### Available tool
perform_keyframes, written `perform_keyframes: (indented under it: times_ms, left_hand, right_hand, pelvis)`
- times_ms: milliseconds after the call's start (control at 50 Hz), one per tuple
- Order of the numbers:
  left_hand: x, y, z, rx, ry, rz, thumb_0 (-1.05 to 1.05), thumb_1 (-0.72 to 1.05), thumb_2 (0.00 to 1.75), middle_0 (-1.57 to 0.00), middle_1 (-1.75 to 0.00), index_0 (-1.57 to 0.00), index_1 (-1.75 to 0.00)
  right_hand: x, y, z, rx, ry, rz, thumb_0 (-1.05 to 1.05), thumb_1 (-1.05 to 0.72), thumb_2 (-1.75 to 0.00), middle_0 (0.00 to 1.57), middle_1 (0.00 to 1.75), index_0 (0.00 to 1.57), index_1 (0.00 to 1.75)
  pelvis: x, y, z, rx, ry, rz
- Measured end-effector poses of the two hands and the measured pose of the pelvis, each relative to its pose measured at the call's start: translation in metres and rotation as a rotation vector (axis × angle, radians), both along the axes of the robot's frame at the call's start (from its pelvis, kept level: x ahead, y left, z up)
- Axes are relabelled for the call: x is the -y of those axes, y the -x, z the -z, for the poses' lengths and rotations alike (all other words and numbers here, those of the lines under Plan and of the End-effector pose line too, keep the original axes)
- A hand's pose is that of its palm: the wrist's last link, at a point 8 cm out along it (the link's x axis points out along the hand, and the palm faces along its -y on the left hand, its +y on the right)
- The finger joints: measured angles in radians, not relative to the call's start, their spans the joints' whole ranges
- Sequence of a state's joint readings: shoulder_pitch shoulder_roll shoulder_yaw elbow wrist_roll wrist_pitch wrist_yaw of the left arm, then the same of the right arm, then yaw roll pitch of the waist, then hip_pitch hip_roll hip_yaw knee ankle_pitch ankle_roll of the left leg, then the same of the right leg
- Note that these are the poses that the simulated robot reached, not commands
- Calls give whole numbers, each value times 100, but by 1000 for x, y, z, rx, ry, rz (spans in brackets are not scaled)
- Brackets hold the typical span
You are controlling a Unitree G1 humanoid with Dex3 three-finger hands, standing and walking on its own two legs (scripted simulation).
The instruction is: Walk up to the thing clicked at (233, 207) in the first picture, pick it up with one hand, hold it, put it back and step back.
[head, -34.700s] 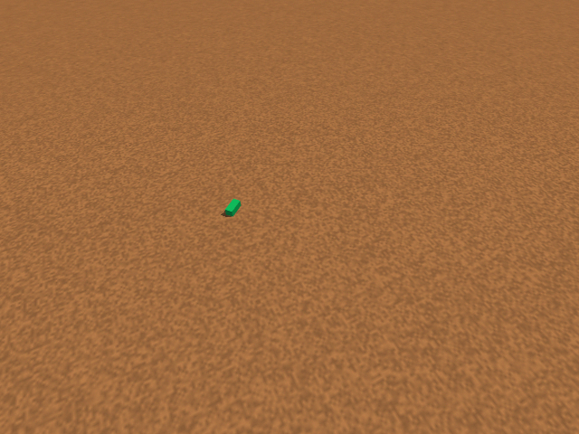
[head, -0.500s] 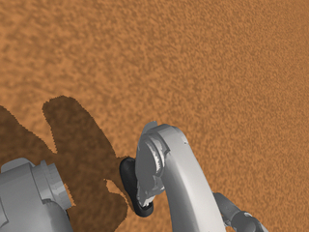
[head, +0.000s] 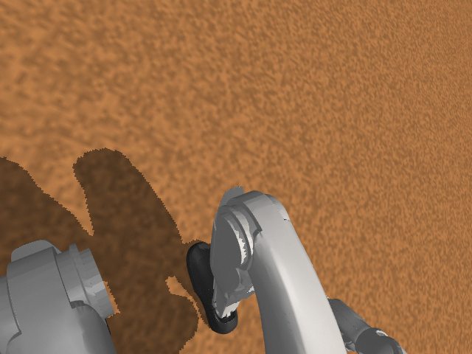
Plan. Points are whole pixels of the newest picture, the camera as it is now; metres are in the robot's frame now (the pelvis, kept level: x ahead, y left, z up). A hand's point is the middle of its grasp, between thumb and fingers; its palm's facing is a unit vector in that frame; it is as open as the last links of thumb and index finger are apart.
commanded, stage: settle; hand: left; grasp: from above
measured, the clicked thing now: out of the picture +0.43 +0.43 -0.28
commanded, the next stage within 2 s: go down in 0.66 s
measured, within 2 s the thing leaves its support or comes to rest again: rests again in 1.02 s
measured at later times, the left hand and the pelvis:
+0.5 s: hand out of the picture +0.41 +0.43 -0.14, palm faces -0.44 -0.12 -0.89, open 6.9 cm; pelvis +0.00 +0.00 +0.02, yaw +3 degrees
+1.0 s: hand out of the picture +0.42 +0.43 -0.07, palm faces -0.40 -0.10 -0.91, open 7.5 cm; pelvis -0.01 +0.00 +0.04, yaw +6 degrees
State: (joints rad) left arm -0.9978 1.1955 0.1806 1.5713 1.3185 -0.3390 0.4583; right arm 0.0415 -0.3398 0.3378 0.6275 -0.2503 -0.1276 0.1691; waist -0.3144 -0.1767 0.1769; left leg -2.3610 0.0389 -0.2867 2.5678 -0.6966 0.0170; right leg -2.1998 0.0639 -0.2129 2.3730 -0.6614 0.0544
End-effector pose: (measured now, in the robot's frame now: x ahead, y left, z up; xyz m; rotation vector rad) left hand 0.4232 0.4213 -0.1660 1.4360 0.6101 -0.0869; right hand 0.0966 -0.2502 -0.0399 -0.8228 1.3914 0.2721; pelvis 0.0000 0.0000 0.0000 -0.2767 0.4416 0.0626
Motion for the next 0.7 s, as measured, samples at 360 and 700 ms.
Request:
perform_keyframes:
  times_ms: [360, 700]
  left_hand:
    - [-14, 2, -67, -9, -36, -1, 0, 45, 16, -90, -34, -94, -28]
    - [-8, 5, -109, 0, -36, 35, -1, 49, 11, -96, -26, -99, -21]
  right_hand:
    - [1, -19, 5, 72, -50, 101, 0, -90, -89, 20, 30, 21, 30]
    - [8, -13, 7, 68, -32, 187, 0, -91, -89, 20, 30, 21, 30]
  pelvis:
    - [-1, 1, -14, -62, -14, -30]
    - [2, 5, -25, -94, -40, -53]
